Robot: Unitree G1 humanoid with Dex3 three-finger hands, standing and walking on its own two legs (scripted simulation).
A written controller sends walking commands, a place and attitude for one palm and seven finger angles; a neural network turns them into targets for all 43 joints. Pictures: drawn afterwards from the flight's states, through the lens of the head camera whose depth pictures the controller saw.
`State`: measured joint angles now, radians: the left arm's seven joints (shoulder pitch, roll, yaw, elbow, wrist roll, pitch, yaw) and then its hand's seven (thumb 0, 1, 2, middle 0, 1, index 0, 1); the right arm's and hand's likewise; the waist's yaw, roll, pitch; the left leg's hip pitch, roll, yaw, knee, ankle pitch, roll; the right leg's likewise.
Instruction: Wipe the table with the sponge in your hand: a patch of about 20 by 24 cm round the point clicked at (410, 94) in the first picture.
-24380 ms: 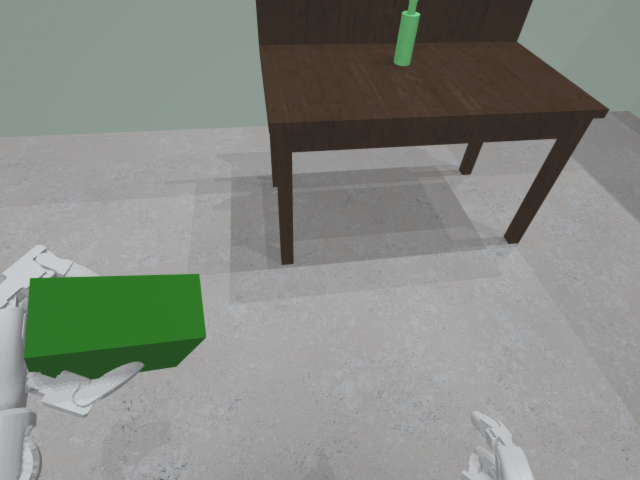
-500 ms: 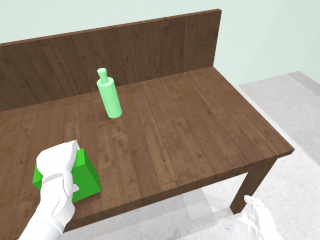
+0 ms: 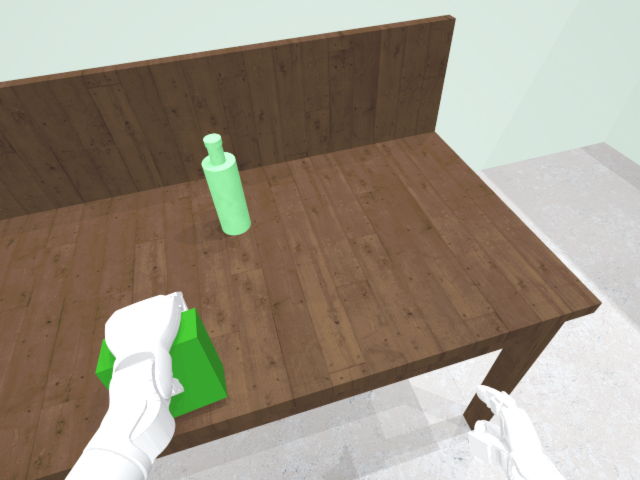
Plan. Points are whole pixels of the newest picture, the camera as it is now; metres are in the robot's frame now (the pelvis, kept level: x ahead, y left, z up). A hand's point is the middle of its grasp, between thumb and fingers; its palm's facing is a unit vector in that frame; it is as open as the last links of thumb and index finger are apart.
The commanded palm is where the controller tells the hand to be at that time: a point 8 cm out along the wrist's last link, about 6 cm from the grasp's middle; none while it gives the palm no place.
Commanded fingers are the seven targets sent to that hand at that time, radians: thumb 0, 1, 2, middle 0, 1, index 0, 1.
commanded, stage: move the sponge above the wiping area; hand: left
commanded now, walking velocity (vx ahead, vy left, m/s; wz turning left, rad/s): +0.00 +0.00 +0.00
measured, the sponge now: (173, 379) +0.25 +0.26 -0.05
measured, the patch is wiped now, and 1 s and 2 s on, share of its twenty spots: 0.00 0.00 0.00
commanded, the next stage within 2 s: lower the sponge onto the table in 1.24 s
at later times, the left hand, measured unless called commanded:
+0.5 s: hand (182, 355) +0.26 +0.24 +0.00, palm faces -0.15 -0.16 -0.98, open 10.4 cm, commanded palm +0.24 +0.24 +0.09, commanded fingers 0.00 0.10 1.30 -1.20 -1.60 -1.20 -1.60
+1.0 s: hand (181, 349) +0.26 +0.23 +0.02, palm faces -0.07 -0.10 -0.99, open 10.3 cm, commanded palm +0.24 +0.24 +0.09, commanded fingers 0.00 0.10 1.30 -1.20 -1.60 -1.20 -1.60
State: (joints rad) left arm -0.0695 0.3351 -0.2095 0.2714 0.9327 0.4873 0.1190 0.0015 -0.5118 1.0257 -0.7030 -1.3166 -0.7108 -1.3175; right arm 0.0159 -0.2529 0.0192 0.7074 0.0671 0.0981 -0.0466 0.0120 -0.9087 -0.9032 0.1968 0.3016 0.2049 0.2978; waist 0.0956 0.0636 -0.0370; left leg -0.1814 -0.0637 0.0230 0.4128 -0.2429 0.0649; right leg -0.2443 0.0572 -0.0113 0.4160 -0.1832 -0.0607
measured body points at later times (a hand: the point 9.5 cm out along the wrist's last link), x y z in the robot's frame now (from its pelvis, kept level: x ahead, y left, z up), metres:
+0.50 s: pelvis +0.00 +0.00 +0.00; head +0.00 -0.03 +0.45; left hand +0.26 +0.24 +0.06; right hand +0.24 -0.21 -0.09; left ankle -0.02 +0.08 -0.74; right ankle +0.02 -0.08 -0.74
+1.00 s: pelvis -0.01 -0.02 +0.00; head -0.01 -0.04 +0.45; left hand +0.26 +0.23 +0.07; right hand +0.23 -0.24 -0.09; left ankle -0.02 +0.08 -0.74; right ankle +0.02 -0.08 -0.74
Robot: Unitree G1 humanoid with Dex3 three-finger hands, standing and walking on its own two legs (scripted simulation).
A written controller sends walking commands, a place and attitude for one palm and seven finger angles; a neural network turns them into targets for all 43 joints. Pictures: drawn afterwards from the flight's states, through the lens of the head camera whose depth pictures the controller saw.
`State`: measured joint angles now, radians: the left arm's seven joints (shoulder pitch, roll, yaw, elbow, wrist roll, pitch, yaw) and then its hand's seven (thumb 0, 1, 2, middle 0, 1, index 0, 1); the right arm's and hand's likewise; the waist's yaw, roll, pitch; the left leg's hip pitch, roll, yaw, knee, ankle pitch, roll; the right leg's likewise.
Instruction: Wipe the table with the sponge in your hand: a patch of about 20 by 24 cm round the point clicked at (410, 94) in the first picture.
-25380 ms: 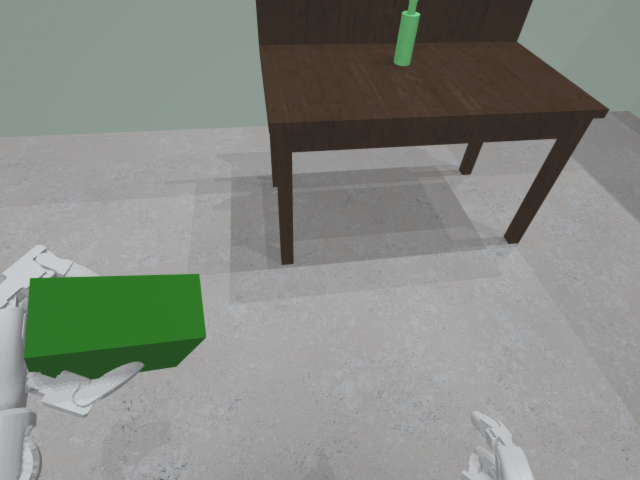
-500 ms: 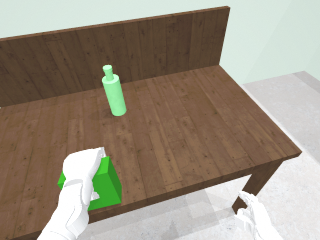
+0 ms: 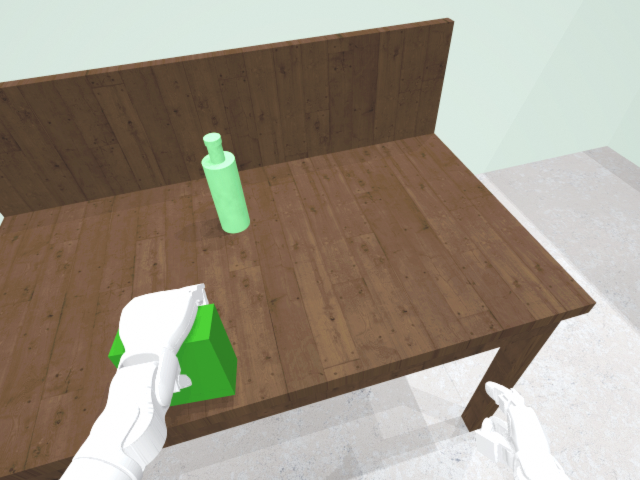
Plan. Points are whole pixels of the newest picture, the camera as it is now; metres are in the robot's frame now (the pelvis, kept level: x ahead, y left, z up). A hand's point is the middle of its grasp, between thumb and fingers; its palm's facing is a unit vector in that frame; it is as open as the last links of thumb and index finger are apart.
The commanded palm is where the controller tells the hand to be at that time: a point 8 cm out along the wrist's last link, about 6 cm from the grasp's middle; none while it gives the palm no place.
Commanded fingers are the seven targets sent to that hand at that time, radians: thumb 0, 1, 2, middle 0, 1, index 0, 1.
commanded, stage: move the sponge above the wiping area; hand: left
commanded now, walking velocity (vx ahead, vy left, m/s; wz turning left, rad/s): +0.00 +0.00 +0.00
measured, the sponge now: (185, 367) +0.25 +0.25 -0.04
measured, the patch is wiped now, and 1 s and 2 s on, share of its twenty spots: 0.00 0.00 0.30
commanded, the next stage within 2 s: lower the sponge onto the table in 0.24 s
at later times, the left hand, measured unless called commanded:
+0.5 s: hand (165, 343) +0.25 +0.26 +0.02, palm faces -0.01 -0.08 -1.00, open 10.3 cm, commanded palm +0.23 +0.26 +0.09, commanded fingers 0.00 0.10 1.30 -1.20 -1.60 -1.20 -1.60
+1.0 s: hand (170, 340) +0.26 +0.26 +0.01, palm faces -0.03 -0.09 -1.00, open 10.3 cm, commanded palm +0.24 +0.25 +0.07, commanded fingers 0.00 0.10 1.30 -1.20 -1.60 -1.20 -1.60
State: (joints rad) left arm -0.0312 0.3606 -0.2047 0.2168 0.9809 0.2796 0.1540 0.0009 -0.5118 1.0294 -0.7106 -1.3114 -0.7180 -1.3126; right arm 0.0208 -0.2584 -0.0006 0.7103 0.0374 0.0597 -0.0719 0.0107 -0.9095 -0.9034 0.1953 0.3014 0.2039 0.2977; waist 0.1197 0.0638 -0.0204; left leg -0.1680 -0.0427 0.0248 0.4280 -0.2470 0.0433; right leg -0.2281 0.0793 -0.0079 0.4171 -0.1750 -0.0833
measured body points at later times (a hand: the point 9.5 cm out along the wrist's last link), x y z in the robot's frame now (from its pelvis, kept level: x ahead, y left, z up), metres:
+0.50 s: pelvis +0.00 +0.00 +0.00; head -0.01 -0.03 +0.45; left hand +0.25 +0.26 +0.08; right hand +0.23 -0.22 -0.09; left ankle -0.01 +0.09 -0.74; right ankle +0.03 -0.07 -0.74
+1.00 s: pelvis +0.00 +0.01 +0.00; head +0.00 -0.02 +0.45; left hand +0.26 +0.26 +0.07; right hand +0.22 -0.21 -0.10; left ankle -0.01 +0.09 -0.74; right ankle +0.03 -0.07 -0.74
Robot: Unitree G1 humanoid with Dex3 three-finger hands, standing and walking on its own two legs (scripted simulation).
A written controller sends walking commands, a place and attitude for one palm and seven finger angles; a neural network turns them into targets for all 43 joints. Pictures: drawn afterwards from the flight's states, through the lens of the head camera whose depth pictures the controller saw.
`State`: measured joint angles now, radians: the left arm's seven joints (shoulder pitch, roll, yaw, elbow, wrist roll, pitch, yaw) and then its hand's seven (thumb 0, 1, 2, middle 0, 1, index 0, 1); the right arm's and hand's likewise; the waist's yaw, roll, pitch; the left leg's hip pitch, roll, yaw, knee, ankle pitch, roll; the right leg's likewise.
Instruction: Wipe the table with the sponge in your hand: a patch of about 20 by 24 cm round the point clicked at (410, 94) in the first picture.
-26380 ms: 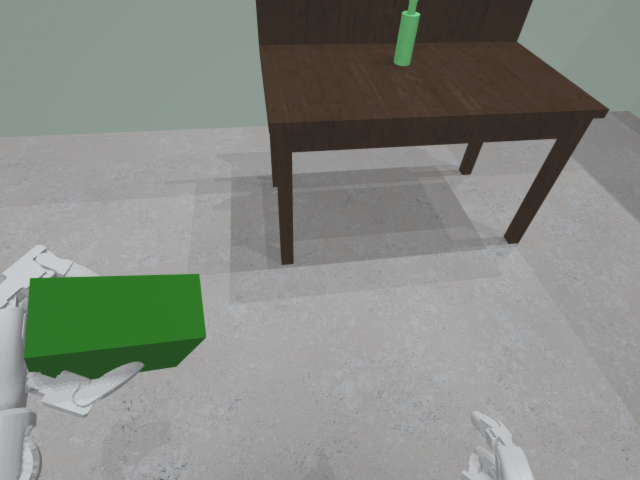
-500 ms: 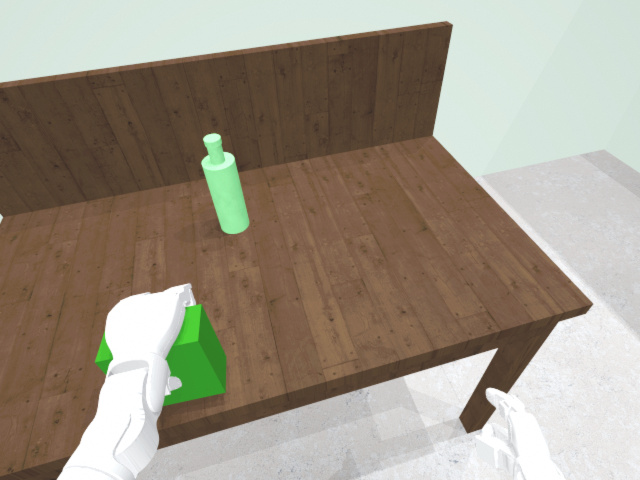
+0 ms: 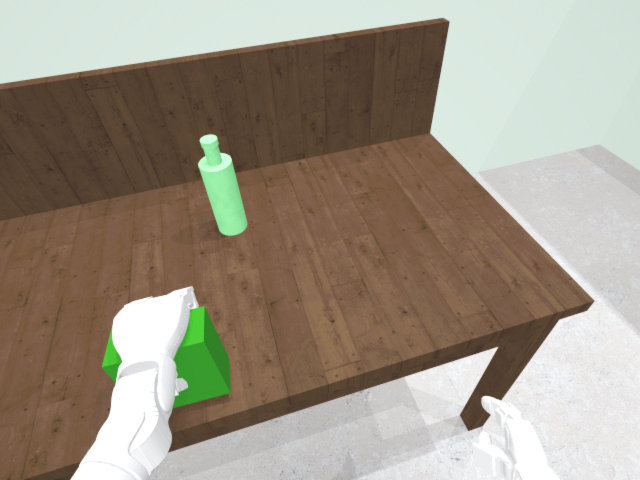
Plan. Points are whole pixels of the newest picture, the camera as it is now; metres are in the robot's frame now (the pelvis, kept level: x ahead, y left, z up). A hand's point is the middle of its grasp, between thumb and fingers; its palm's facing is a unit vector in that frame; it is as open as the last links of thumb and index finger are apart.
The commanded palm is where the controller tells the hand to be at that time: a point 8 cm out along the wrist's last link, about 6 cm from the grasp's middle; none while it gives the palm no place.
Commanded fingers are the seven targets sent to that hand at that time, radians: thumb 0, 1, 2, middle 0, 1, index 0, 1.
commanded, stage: lower the sponge onto the table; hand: left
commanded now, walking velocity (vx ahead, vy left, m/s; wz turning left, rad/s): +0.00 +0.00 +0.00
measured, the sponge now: (179, 370) +0.25 +0.26 -0.05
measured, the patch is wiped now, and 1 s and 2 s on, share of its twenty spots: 0.00 0.30 0.45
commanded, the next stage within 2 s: wipe forward along the first lane in 0.44 s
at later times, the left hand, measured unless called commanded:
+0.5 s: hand (178, 356) +0.26 +0.25 +0.00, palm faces -0.07 -0.09 -0.99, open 10.4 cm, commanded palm +0.24 +0.24 +0.05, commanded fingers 0.00 0.10 1.30 -1.20 -1.60 -1.20 -1.60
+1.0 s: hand (178, 324) +0.31 +0.27 -0.01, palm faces -0.12 -0.01 -0.99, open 10.4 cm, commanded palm +0.28 +0.27 +0.03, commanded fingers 0.00 0.10 1.30 -1.20 -1.60 -1.20 -1.60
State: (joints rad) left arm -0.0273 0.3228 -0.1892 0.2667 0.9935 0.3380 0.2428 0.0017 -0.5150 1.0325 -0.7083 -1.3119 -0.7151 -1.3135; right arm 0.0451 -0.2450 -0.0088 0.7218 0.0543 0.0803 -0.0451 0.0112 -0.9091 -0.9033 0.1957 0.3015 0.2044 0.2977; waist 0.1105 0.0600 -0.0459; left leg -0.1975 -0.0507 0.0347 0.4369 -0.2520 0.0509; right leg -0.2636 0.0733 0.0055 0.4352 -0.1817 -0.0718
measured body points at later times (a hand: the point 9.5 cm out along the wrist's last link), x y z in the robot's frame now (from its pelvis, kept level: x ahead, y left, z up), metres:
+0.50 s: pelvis +0.00 -0.01 +0.00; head -0.01 -0.04 +0.45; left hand +0.26 +0.25 +0.05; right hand +0.23 -0.22 -0.09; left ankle -0.01 +0.08 -0.74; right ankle +0.03 -0.08 -0.74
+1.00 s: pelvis -0.01 -0.02 -0.01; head +0.01 -0.05 +0.44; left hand +0.31 +0.27 +0.05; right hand +0.16 -0.27 -0.13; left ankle -0.01 +0.08 -0.74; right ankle +0.03 -0.08 -0.74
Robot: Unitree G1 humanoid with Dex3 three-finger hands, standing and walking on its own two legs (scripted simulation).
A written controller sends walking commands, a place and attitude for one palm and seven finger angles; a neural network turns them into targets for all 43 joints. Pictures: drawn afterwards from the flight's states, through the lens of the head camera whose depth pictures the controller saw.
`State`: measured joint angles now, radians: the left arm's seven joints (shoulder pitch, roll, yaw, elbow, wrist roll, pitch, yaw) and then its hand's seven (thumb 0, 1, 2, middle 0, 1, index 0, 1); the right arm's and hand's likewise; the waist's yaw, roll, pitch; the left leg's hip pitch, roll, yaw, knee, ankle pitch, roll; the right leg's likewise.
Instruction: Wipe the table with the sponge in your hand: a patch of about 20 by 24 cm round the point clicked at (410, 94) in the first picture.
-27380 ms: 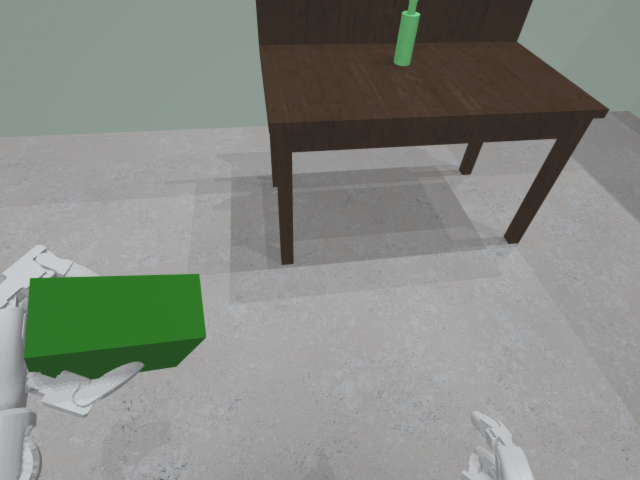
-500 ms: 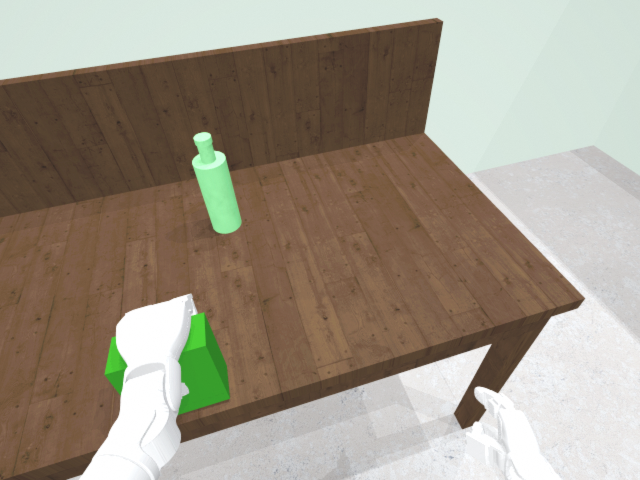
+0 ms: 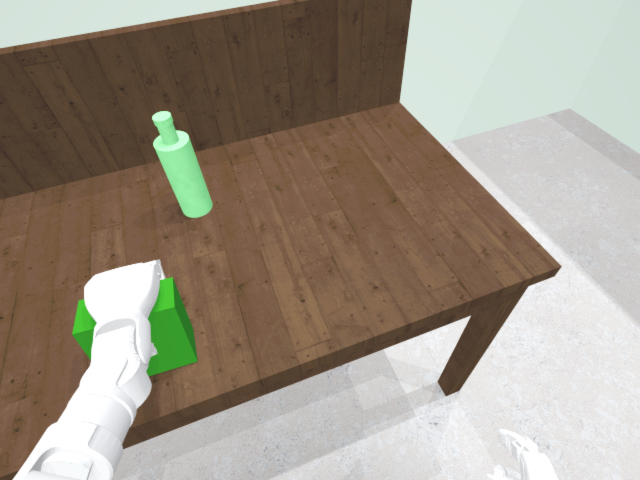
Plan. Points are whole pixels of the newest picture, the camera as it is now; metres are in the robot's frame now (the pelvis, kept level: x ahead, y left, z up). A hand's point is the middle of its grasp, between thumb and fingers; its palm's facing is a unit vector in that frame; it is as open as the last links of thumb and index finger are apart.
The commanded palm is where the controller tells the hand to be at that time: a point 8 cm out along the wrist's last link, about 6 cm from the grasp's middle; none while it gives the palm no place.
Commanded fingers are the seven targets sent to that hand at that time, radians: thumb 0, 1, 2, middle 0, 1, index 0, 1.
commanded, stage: wipe forward along the first lane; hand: left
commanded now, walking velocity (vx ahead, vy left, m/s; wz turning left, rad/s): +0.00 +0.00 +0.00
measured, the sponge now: (146, 341) +0.31 +0.30 -0.06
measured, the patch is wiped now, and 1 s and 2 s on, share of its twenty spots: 0.30 0.45 0.70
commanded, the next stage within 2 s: slide across to the middle lane in 1.16 s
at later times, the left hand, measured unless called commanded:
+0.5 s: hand (128, 282) +0.37 +0.33 +0.00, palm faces -0.13 +0.00 -0.99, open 10.4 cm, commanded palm +0.35 +0.33 +0.04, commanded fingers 0.00 0.10 1.30 -1.20 -1.60 -1.20 -1.60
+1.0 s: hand (119, 258) +0.42 +0.37 +0.00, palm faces -0.12 +0.00 -0.99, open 10.4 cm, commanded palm +0.40 +0.34 +0.03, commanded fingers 0.00 0.10 1.30 -1.20 -1.60 -1.20 -1.60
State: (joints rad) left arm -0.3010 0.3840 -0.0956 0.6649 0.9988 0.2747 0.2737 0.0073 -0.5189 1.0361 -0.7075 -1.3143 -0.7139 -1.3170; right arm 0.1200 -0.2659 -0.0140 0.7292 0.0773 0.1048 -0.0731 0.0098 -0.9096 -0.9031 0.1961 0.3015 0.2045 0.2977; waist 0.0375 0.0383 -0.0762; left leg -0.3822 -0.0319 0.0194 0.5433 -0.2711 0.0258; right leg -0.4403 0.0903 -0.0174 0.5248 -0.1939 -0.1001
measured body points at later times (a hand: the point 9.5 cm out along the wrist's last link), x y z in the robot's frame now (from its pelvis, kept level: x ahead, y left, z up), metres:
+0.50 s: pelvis +0.00 +0.01 -0.01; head +0.05 +0.00 +0.44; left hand +0.38 +0.33 +0.05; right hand +0.12 -0.26 -0.14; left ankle +0.00 +0.11 -0.73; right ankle +0.04 -0.05 -0.73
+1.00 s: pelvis +0.01 +0.05 -0.01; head +0.08 +0.05 +0.43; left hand +0.42 +0.36 +0.05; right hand +0.09 -0.22 -0.14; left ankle +0.00 +0.11 -0.73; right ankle +0.04 -0.05 -0.73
